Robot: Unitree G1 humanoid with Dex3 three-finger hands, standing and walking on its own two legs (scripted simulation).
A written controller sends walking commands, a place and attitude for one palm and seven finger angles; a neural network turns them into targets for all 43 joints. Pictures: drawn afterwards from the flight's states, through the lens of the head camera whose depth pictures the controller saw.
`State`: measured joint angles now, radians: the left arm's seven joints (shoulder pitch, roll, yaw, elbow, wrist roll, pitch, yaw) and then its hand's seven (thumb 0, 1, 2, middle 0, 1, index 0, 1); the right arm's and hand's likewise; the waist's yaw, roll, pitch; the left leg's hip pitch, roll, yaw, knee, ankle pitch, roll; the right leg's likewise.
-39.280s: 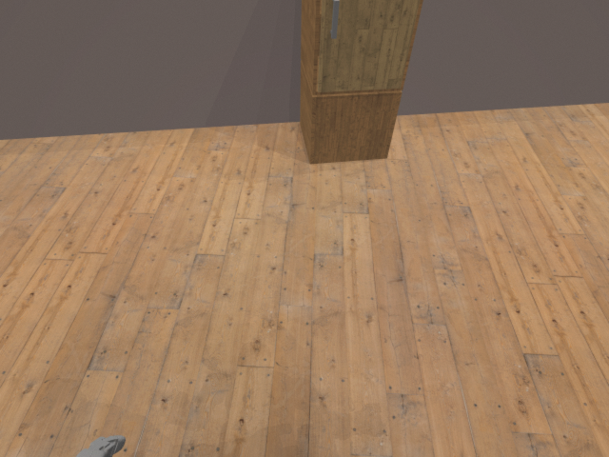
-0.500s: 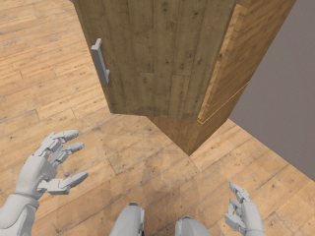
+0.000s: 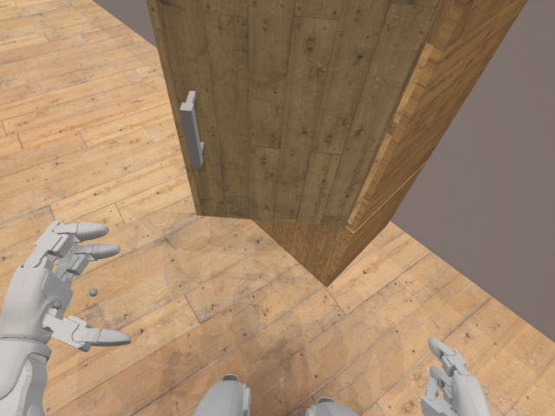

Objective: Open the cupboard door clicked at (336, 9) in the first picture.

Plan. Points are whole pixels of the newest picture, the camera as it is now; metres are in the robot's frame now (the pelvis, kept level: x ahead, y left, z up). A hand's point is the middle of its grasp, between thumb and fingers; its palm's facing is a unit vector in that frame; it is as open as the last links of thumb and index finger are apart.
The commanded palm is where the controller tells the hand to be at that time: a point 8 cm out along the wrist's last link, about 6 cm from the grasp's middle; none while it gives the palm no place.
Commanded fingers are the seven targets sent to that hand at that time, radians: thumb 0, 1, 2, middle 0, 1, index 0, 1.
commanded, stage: raise the hand with hooked fingers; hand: left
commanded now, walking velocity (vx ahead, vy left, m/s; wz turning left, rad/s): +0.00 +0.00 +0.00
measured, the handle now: (194, 130) +0.56 +0.19 +0.05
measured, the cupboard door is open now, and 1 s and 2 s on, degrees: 42 42 42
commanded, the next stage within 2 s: move the hooked fingers beside the handle in 0.86 s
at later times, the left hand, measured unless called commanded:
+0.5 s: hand (66, 267) +0.29 +0.29 +0.05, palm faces +0.00 -1.00 -0.04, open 14.0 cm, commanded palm +0.26 +0.34 +0.06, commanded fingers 0.00 -0.50 0.30 -0.30 -1.20 -0.30 -1.20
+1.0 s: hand (84, 266) +0.29 +0.27 +0.05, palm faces +0.05 -1.00 -0.04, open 14.0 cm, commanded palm +0.27 +0.32 +0.06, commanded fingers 0.00 -0.50 0.30 -0.30 -1.20 -0.30 -1.20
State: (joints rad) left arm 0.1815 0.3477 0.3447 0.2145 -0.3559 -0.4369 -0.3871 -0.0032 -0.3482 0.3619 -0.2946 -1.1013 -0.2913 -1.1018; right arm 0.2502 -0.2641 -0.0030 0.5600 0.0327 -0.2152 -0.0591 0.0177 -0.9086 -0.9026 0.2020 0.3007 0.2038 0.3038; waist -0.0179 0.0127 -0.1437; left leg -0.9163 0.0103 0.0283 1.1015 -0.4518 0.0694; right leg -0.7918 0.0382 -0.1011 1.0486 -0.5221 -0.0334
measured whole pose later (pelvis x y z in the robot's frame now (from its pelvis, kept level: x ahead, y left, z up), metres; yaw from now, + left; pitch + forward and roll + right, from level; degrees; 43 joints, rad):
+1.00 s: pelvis +0.01 -0.01 +0.01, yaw +1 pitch +15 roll -4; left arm -0.01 0.42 0.42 0.44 -0.37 -0.35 -0.49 -0.01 -0.50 0.30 -0.30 -1.20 -0.30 -1.20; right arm 0.27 -0.27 0.03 0.54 0.04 -0.17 -0.06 0.02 -0.91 -0.90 0.21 0.30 0.21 0.30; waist -0.02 0.03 -0.14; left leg -0.90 0.01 0.01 1.07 -0.44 0.06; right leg -0.77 0.04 -0.11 1.01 -0.51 -0.04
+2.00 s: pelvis +0.00 +0.01 -0.01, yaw -1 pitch +20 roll -5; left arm -0.60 0.54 0.44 0.99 -0.22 -0.41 -0.45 -0.01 -0.50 0.30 -0.30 -1.20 -0.30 -1.20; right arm 0.34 -0.28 0.03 0.62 0.02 -0.03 -0.04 0.01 -0.91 -0.90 0.21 0.30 0.21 0.30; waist -0.09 0.02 -0.14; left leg -1.04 0.02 0.03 1.13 -0.46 0.08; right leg -0.91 0.05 -0.09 1.06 -0.52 -0.02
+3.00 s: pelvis +0.01 +0.00 -0.02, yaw -3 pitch +27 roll -7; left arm -0.92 0.72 0.50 1.18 -0.10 -0.38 -0.40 -0.01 -0.50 0.30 -0.30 -1.20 -0.30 -1.20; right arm 0.38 -0.28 0.06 0.62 -0.01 0.08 -0.01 0.01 -0.91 -0.90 0.21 0.30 0.21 0.30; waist -0.18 0.03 -0.12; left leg -1.19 0.05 0.00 1.21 -0.49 0.07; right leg -1.05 0.08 -0.12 1.10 -0.53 -0.04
